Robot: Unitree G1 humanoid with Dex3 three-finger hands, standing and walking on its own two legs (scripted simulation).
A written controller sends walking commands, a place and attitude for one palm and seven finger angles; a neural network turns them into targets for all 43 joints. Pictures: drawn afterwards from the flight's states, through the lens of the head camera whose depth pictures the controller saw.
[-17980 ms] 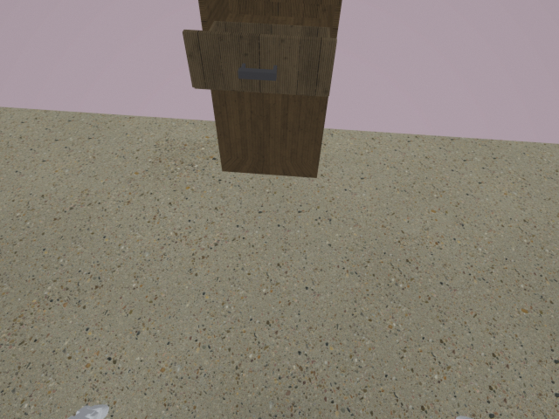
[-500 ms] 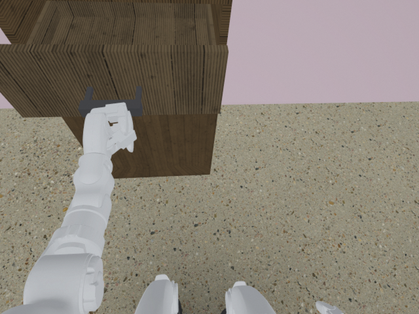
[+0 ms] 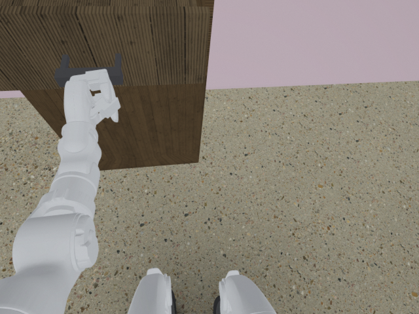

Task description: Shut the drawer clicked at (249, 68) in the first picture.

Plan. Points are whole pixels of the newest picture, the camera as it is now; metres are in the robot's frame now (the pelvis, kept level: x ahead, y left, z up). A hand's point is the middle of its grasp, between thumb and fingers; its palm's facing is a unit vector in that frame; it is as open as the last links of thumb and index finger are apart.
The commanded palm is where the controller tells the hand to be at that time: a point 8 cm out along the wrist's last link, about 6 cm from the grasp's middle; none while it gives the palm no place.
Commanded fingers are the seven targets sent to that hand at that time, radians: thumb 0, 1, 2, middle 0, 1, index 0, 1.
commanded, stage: push the drawer shut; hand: left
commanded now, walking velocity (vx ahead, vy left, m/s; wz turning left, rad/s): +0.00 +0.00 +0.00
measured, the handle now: (91, 68) +0.58 +0.19 +0.07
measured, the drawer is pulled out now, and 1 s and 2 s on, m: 0.10 0.00 0.00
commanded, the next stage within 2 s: pull the fist back off the drawer in 1.28 s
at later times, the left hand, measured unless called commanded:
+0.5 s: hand (113, 77) +0.56 +0.15 +0.06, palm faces +0.05 -1.00 -0.03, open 2.9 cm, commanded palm +0.55 +0.19 +0.07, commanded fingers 0.00 0.90 0.90 -1.40 -1.60 -1.40 -1.60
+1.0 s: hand (112, 59) +0.61 +0.15 +0.07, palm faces +0.05 -1.00 -0.02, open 3.1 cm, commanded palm +0.61 +0.17 +0.07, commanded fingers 0.00 0.90 0.90 -1.40 -1.60 -1.40 -1.60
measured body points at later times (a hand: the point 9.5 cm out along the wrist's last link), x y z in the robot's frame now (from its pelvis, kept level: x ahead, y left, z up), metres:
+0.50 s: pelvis +0.00 +0.00 -0.01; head +0.16 +0.02 +0.41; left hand +0.55 +0.20 +0.07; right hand -0.03 -0.26 -0.11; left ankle +0.05 +0.10 -0.64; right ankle +0.00 -0.11 -0.64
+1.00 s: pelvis +0.00 +0.01 -0.02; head +0.19 +0.04 +0.39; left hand +0.60 +0.21 +0.07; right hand -0.07 -0.24 -0.11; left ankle +0.05 +0.10 -0.64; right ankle +0.00 -0.11 -0.64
